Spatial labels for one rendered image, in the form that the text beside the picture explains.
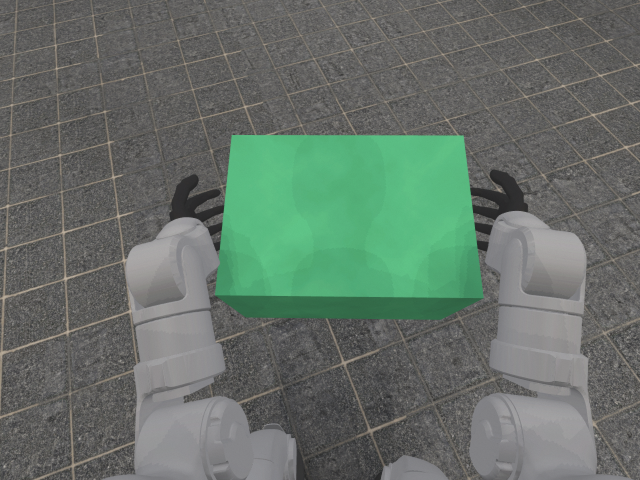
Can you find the robot right thigh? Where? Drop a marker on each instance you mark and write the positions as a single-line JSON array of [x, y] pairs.
[[411, 468]]

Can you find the robot right upper arm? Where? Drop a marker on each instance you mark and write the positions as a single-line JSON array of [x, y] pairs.
[[517, 437]]

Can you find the left robot shin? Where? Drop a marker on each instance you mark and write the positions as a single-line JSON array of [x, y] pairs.
[[273, 426]]

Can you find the robot left upper arm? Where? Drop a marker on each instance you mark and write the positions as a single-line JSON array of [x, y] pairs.
[[207, 439]]

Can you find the robot right forearm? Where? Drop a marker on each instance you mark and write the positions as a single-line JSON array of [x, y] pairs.
[[542, 280]]

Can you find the robot right hand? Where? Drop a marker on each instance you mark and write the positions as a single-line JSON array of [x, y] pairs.
[[513, 201]]

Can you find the carton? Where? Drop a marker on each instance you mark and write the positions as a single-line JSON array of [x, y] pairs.
[[348, 227]]

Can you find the robot left forearm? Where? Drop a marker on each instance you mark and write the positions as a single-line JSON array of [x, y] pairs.
[[169, 301]]

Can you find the robot left hand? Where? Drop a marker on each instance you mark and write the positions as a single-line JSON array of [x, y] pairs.
[[181, 207]]

